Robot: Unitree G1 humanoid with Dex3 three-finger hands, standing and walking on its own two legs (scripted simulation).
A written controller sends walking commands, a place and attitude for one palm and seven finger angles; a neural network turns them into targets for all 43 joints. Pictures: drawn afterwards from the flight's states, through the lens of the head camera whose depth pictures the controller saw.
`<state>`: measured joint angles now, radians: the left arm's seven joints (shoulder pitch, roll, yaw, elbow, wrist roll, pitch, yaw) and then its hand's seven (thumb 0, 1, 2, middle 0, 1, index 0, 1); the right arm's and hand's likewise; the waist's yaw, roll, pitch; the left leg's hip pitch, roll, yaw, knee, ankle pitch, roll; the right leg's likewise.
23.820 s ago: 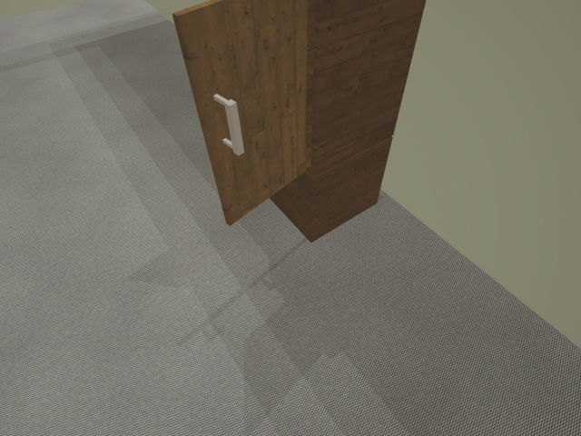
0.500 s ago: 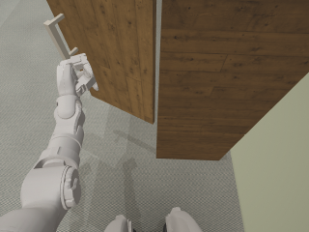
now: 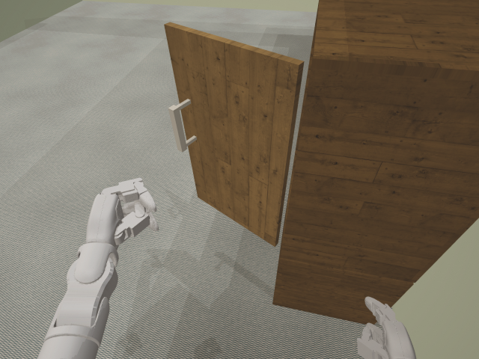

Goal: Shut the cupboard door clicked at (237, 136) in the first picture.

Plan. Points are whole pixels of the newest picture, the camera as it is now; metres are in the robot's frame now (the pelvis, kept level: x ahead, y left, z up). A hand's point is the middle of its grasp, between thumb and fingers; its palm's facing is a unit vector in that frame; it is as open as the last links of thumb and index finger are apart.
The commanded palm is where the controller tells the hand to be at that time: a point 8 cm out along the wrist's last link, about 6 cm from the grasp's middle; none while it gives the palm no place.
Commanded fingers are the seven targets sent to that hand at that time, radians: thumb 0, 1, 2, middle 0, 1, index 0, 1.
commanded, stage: draw the hand back to the body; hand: left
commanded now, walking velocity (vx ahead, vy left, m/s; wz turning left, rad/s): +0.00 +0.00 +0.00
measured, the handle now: (184, 126) +0.67 +0.19 +0.02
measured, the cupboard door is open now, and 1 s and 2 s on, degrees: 64 64 64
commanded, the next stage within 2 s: step back with the hand held close in 0.92 s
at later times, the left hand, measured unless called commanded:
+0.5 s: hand (32, 250) +0.21 +0.27 +0.16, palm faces +0.43 -0.82 -0.39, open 5.8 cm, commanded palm +0.16 +0.31 +0.18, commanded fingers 0.00 0.90 0.90 -0.23 -0.33 -0.23 -0.33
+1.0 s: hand (25, 262) +0.19 +0.26 +0.18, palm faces +0.47 -0.79 -0.39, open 7.4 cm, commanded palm +0.14 +0.29 +0.19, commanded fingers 0.00 0.90 0.90 -0.20 -0.30 -0.20 -0.30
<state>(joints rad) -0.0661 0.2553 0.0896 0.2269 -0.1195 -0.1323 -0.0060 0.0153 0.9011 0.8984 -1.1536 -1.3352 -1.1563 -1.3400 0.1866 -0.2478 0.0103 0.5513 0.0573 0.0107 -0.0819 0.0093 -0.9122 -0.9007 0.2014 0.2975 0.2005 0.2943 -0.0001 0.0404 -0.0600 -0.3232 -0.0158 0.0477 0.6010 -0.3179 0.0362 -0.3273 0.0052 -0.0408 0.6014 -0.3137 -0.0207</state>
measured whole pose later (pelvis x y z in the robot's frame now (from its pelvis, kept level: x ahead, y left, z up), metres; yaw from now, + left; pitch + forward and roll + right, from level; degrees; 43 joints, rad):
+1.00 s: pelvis +0.00 -0.01 +0.01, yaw +1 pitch -5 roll +0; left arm 0.46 0.34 0.34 -0.36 -0.08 -0.08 0.11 0.01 0.89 0.90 -0.21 -0.30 -0.21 -0.30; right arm 0.20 -0.22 0.02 0.64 0.01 -0.10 -0.08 0.01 -0.91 -0.90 0.20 0.30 0.20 0.29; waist 0.06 0.08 0.00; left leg -0.09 -0.01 0.03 0.41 -0.24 0.02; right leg -0.08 0.02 -0.06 0.40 -0.24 -0.03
